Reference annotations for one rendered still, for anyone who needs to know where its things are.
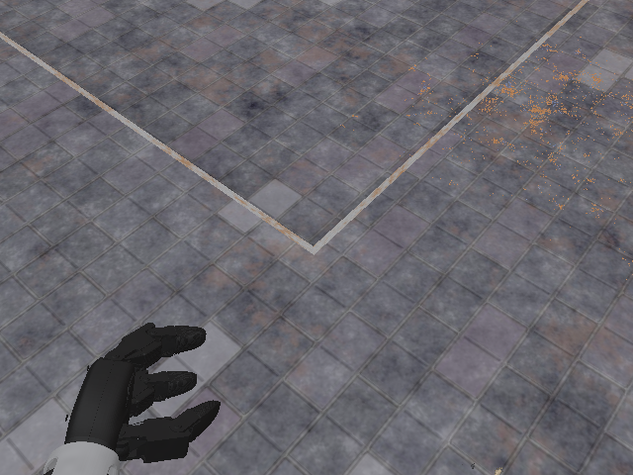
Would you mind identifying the robot left hand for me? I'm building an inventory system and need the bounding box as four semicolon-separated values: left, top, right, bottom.
64;323;221;463

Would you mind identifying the robot left forearm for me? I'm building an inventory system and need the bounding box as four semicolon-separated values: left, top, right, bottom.
44;441;120;475

